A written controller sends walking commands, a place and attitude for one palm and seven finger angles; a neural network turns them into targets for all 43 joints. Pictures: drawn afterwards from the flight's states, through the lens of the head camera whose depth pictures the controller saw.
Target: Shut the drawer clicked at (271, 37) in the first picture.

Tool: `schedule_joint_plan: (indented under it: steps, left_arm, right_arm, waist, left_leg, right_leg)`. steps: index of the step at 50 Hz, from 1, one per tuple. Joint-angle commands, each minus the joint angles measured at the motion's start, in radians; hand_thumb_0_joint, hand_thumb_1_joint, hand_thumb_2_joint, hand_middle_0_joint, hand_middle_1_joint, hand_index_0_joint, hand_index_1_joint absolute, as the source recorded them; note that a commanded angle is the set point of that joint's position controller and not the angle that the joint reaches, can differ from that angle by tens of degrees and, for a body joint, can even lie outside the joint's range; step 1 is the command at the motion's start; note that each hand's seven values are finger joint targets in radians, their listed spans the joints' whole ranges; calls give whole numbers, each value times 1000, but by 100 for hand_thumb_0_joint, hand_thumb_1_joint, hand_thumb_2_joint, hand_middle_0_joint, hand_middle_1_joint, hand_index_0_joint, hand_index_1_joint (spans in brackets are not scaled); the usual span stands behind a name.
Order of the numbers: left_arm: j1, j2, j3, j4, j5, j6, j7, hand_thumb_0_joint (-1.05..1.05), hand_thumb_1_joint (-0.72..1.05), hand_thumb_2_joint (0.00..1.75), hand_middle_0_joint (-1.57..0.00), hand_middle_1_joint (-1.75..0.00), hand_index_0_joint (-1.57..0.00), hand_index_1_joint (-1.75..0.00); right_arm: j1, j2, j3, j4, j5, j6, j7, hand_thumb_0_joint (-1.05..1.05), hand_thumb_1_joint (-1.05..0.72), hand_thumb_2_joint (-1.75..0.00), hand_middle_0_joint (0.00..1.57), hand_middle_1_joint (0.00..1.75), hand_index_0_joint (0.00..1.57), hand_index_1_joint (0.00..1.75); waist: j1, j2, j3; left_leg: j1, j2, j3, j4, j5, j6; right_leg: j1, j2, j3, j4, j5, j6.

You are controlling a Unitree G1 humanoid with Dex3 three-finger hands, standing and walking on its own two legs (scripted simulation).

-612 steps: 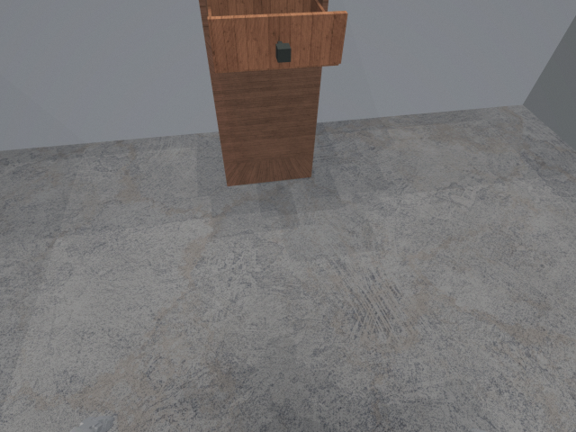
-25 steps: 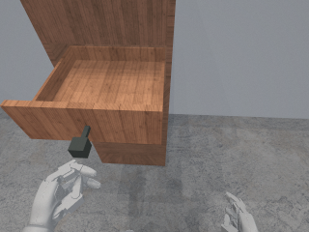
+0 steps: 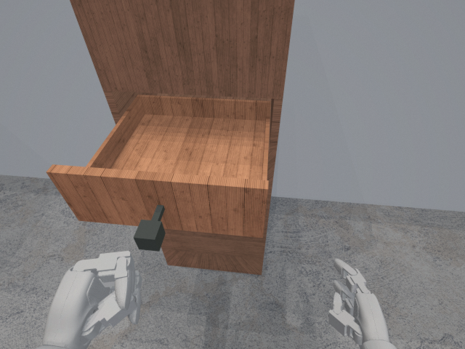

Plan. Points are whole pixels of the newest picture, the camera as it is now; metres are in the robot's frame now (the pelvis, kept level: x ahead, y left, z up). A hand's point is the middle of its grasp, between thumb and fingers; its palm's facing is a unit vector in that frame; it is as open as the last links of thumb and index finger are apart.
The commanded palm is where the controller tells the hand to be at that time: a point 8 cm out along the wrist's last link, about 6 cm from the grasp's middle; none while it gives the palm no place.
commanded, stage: raise the hand and make a fist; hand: left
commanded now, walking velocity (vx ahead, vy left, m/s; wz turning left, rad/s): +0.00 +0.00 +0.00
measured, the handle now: (153, 225) +0.30 +0.18 +0.07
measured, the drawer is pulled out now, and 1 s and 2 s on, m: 0.28 0.28 0.28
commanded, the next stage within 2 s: bring the fist close to the handle in 0.60 s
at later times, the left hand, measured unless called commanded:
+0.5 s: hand (124, 304) +0.14 +0.14 +0.16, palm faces +0.02 -0.99 -0.11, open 3.3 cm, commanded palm +0.09 +0.19 +0.17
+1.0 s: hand (134, 294) +0.16 +0.14 +0.13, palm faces +0.03 -1.00 -0.08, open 3.3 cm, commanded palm +0.12 +0.19 +0.14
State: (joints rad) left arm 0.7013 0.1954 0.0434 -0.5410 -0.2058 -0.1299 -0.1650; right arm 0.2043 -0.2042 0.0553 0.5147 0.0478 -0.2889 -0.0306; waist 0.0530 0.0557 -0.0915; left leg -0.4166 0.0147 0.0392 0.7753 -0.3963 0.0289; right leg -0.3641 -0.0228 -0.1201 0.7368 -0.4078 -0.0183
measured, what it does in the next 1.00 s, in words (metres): stands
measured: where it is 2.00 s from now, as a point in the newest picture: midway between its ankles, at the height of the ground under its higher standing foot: outside the picture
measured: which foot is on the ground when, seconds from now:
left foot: down 0.00-1.00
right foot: down 0.00-1.00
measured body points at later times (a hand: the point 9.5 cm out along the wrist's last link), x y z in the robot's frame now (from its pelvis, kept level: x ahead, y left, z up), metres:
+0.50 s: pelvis -0.01 -0.02 +0.01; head -0.05 -0.04 +0.46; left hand +0.13 +0.19 +0.16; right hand +0.20 -0.23 -0.03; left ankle +0.01 +0.10 -0.71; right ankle -0.01 -0.11 -0.71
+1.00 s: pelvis -0.01 -0.02 +0.01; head -0.03 -0.05 +0.46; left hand +0.15 +0.20 +0.14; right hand +0.19 -0.24 -0.04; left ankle +0.01 +0.10 -0.71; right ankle -0.01 -0.11 -0.71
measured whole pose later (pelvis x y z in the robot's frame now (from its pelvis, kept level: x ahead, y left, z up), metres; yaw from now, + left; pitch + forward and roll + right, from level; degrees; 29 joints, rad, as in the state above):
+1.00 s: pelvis -0.01 -0.02 +0.01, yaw +0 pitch -1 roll +0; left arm 0.59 0.21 0.13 -0.41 -0.26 -0.09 -0.22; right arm 0.23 -0.26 0.05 0.61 0.05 -0.40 -0.07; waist 0.06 0.07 -0.06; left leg -0.32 0.03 0.03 0.67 -0.34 0.00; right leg -0.28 0.00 -0.13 0.65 -0.36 -0.05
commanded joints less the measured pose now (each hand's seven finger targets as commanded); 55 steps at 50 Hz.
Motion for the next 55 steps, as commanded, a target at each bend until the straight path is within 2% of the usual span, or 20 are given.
schedule_joint_plan:
  steps: [1,2,3,9,11,12,14,18,19,25,29,30,32,34,38,39,43,44,48,55]
  left_arm:
    - [11,81,65,-286,-25,-23,-3,0,90,90,-140,-160,-140,-160]
    - [-1,73,56,-301,-27,-16,-4,0,90,90,-140,-160,-140,-160]
    - [5,94,85,-289,-25,-6,0,0,90,90,-140,-160,-140,-160]
    - [-49,108,90,-348,-37,30,-4,0,90,90,-140,-160,-140,-160]
    - [-40,114,110,-309,-44,47,-7,0,90,90,-140,-160,-140,-160]
    - [-46,101,104,-299,-51,55,-11,0,90,90,-140,-160,-140,-160]
    - [-29,111,127,-271,-59,72,-19,0,90,90,-140,-160,-140,-160]
    - [-36,128,149,-295,-67,75,-22,0,90,90,-140,-160,-140,-160]
    - [-45,125,142,-304,-66,69,-22,0,90,90,-140,-160,-140,-160]
    - [-83,150,183,-257,-78,34,-15,0,90,90,-140,-160,-140,-160]
    - [-99,148,180,-241,-84,27,-28,0,90,90,-140,-160,-140,-160]
    - [-90,140,171,-237,-87,26,-33,0,90,90,-140,-160,-140,-160]
    - [-86,149,176,-241,-90,29,-42,0,90,90,-140,-160,-140,-160]
    - [-109,163,200,-201,-92,35,-44,0,90,90,-140,-160,-140,-160]
    - [-110,154,218,-131,-101,29,-52,0,90,90,-140,-160,-140,-160]
    - [-117,130,192,-138,-103,25,-58,0,90,90,-140,-160,-140,-160]
    - [-156,152,203,-116,-94,-1,-59,0,90,90,-140,-160,-140,-160]
    - [-163,125,170,-123,-88,-11,-60,0,90,90,-140,-160,-140,-160]
    - [-184,134,172,-88,-74,-42,-54,0,90,90,-140,-160,-140,-160]
    - [-225,86,124,-26,-60,-72,-44,0,90,90,-140,-160,-140,-160]
  right_arm:
    - [-109,-112,-46,-167,13,-64,-3,0,-90,-90,20,30,20,30]
    - [-112,-110,-41,-167,12,-68,-4,0,-90,-90,20,30,20,30]
    - [-126,-112,-41,-156,14,-68,-5,0,-90,-90,20,30,20,30]
    - [-133,-113,-26,-157,24,-92,-10,0,-90,-90,20,30,20,30]
    - [-133,-114,-27,-150,26,-98,-17,0,-90,-90,20,30,20,30]
    - [-138,-115,-24,-147,26,-100,-18,0,-90,-90,20,30,20,30]
    - [-149,-113,-26,-144,31,-104,-21,0,-90,-90,20,30,20,30]
    - [-155,-117,-27,-145,31,-118,-22,0,-90,-90,20,30,20,30]
    - [-146,-118,-26,-144,30,-122,-22,0,-90,-90,20,30,20,30]
    - [-134,-124,-36,-122,29,-144,-33,0,-90,-90,20,30,20,30]
    - [-133,-130,-37,-115,31,-163,-37,0,-90,-90,20,30,20,30]
    - [-131,-131,-37,-114,29,-168,-38,0,-90,-90,20,30,20,30]
    - [-132,-131,-37,-116,29,-176,-38,0,-90,-90,20,30,20,30]
    - [-136,-130,-37,-99,31,-178,-44,0,-90,-90,20,30,20,30]
    - [-136,-135,-42,-82,28,-180,-48,0,-90,-90,20,30,20,30]
    - [-128,-138,-41,-85,24,-181,-47,0,-90,-90,20,30,20,30]
    - [-122,-141,-46,-77,21,-181,-45,0,-90,-90,20,30,20,30]
    - [-111,-144,-43,-79,16,-182,-43,0,-90,-90,20,30,20,30]
    - [-105,-146,-53,-70,7,-176,-37,0,-90,-90,20,30,20,30]
    - [-95,-144,-58,-71,0,-143,-32,0,-90,-90,20,30,20,30]
  waist:
    - [-7,-22,-35]
    - [-10,-39,-31]
    - [-4,-35,-14]
    - [-2,-7,15]
    - [0,-54,17]
    - [1,-35,32]
    - [7,-69,39]
    - [14,-27,19]
    - [10,-8,21]
    - [4,-56,56]
    - [5,-20,52]
    - [5,-47,50]
    - [9,-45,32]
    - [7,-53,69]
    - [10,-87,63]
    - [4,-73,54]
    - [1,-47,34]
    - [-5,-29,25]
    - [-10,-70,5]
    - [-23,-38,7]
  left_leg:
    - [100,7,-69,-162,250,-3]
    - [103,7,-73,-167,242,-3]
    - [98,8,-74,-172,230,-3]
    - [118,6,-78,-211,156,-6]
    - [124,6,-76,-214,154,-3]
    - [121,2,-72,-217,150,-4]
    - [114,0,-69,-222,145,-4]
    - [132,-6,-61,-215,162,-3]
    - [134,-7,-57,-216,164,-2]
    - [134,-8,-51,-199,138,0]
    - [149,-11,-47,-199,140,-1]
    - [151,-10,-50,-198,153,1]
    - [150,-13,-48,-192,163,3]
    - [141,-11,-47,-194,147,0]
    - [140,-12,-47,-191,168,0]
    - [146,-15,-45,-192,180,2]
    - [137,-18,-41,-184,181,-1]
    - [144,-20,-42,-187,191,1]
    - [128,-21,-45,-171,206,3]
    - [110,-22,-42,-170,200,2]
  right_leg:
    - [20,27,16,-117,257,2]
    - [21,27,12,-122,253,4]
    - [27,29,17,-135,239,1]
    - [34,27,21,-177,158,0]
    - [38,27,27,-191,158,3]
    - [39,25,32,-199,157,3]
    - [47,23,37,-214,151,4]
    - [65,22,47,-221,168,4]
    - [62,18,49,-224,167,4]
    - [38,10,86,-271,98,12]
    - [45,0,99,-286,91,12]
    - [49,1,97,-282,114,14]
    - [57,-2,108,-281,132,18]
    - [45,-4,120,-305,93,18]
    - [52,-2,123,-301,128,23]
    - [52,-4,119,-288,156,25]
    - [52,-3,118,-273,161,23]
    - [52,-4,107,-259,179,21]
    - [47,-1,102,-235,219,23]
    - [22,3,81,-205,210,17]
